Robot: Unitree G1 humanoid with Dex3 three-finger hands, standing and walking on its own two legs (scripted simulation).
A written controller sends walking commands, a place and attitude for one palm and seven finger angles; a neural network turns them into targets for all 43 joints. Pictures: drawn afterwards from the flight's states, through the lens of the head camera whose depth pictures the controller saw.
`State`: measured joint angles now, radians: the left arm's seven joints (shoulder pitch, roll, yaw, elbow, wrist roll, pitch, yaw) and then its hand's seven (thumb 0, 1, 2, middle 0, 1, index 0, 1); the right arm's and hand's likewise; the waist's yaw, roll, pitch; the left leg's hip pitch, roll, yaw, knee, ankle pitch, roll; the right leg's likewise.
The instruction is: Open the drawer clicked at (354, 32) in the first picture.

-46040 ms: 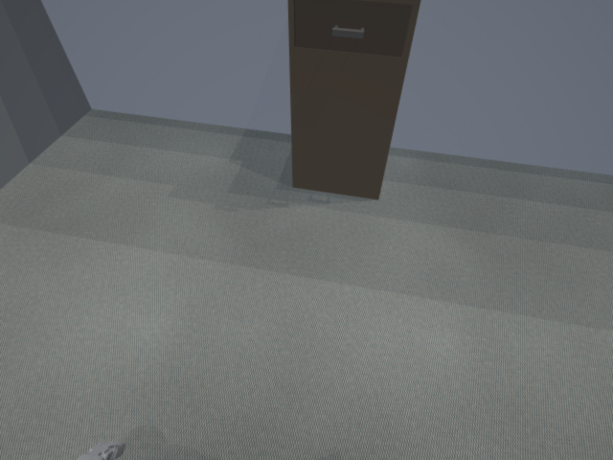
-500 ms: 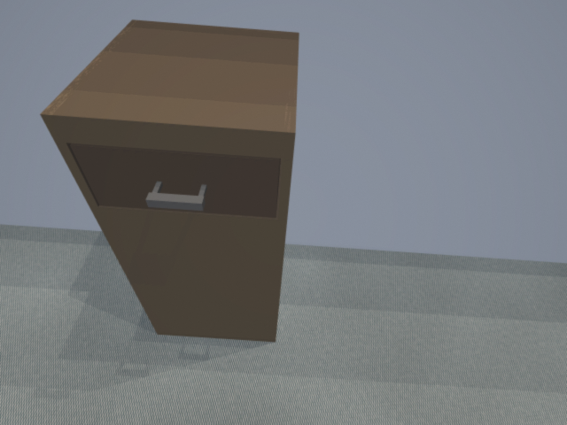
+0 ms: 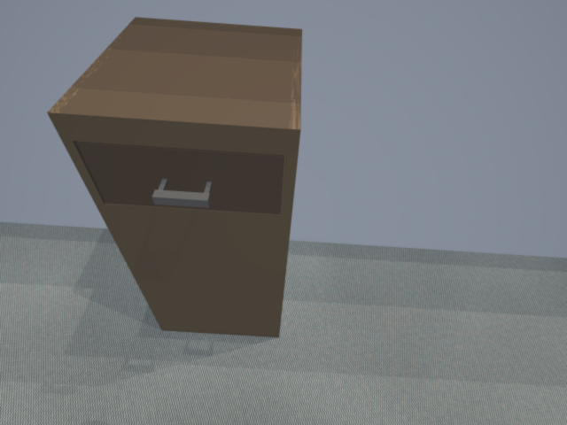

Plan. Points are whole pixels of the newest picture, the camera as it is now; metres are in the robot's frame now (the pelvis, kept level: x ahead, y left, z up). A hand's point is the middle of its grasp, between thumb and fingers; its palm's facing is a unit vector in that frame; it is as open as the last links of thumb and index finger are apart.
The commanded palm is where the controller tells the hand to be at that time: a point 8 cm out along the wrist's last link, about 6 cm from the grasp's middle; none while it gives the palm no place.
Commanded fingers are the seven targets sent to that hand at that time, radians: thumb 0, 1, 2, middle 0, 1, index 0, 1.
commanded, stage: raise the hand with hooked fingers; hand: left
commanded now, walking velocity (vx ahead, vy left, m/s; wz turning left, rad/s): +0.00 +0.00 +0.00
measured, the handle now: (184, 191) +0.52 +0.23 -0.01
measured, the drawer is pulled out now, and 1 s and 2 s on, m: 0.00 0.00 0.00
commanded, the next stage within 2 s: move the hooked fingers above the handle in 2.00 s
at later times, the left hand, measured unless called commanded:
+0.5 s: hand (179, 392) +0.18 +0.16 -0.06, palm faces -0.01 -0.25 -0.97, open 8.4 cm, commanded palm +0.14 +0.20 -0.01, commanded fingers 0.00 0.41 0.69 -0.23 -0.62 -0.23 -0.62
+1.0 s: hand (162, 331) +0.24 +0.19 +0.01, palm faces -0.01 -0.10 -0.99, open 11.4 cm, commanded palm +0.22 +0.19 +0.07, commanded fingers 0.00 -0.17 0.44 -0.28 -0.99 -0.28 -0.99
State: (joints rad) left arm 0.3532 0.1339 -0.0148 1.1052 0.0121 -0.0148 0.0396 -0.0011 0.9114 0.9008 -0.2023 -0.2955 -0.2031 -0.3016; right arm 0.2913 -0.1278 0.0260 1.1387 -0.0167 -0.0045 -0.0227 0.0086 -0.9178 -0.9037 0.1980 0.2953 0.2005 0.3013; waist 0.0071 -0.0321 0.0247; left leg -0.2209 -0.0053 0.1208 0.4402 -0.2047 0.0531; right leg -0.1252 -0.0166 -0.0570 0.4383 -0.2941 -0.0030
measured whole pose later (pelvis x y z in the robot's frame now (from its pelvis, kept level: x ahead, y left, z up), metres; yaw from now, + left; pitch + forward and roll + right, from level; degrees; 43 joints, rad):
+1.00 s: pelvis +0.01 -0.05 -0.02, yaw -1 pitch +7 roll +2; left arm 0.29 0.41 -0.01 -0.03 0.97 -0.05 0.28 0.00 0.05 0.53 -0.29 -0.85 -0.29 -0.85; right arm 0.13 -0.23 0.00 0.61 -0.05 0.12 -0.01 0.01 -0.90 -0.90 0.20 0.30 0.20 0.30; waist 0.08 0.04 -0.06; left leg -0.48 0.01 0.03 0.67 -0.31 -0.01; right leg -0.41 0.04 -0.03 0.73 -0.43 -0.08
